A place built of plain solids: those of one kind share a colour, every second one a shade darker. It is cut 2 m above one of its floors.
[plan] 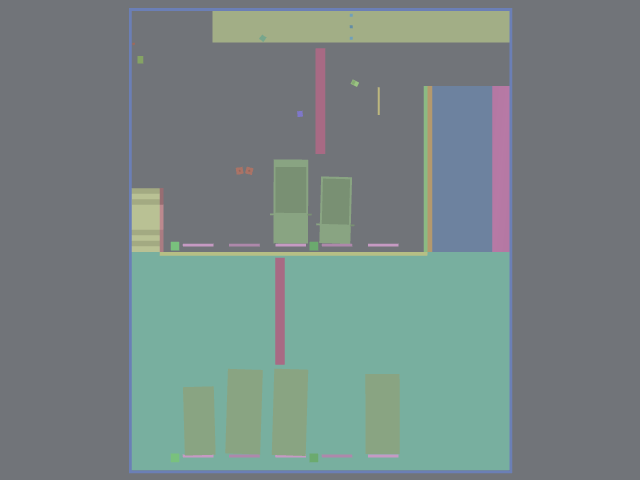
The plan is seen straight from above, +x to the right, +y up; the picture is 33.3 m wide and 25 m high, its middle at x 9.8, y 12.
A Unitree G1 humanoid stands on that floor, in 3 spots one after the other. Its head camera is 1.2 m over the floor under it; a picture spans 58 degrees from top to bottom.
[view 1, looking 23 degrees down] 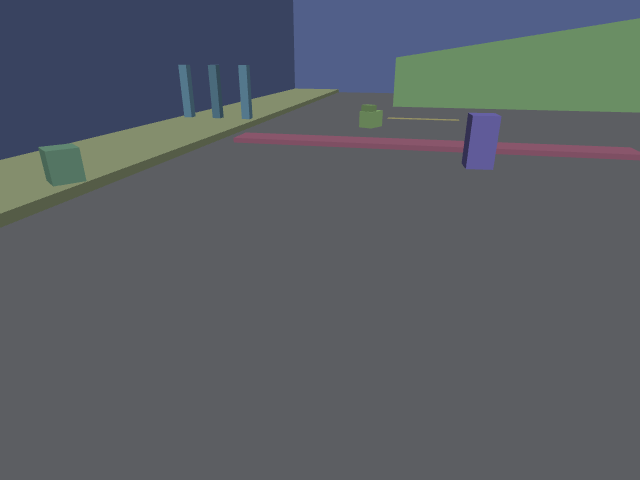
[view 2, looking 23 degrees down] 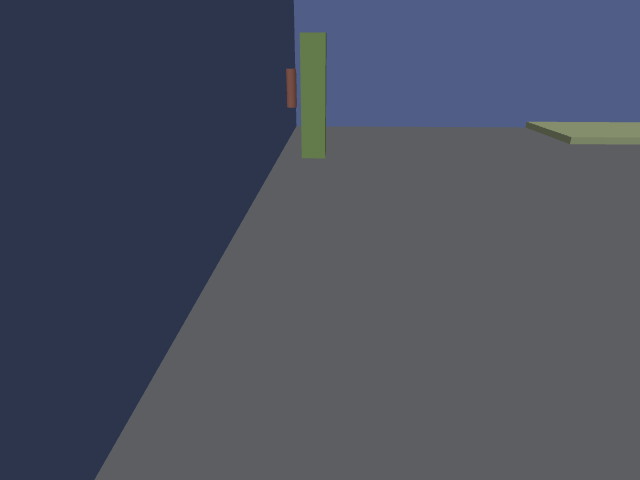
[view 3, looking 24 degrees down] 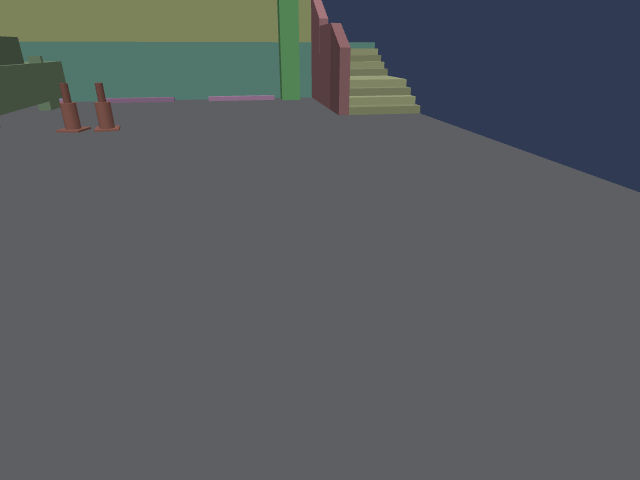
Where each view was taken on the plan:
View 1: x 3.43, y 19.23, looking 13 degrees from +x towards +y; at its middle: ground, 3.07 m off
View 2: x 0.72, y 15.70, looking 92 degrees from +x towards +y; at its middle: ground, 3.07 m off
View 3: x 3.50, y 23.11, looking -100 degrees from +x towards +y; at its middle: ground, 2.95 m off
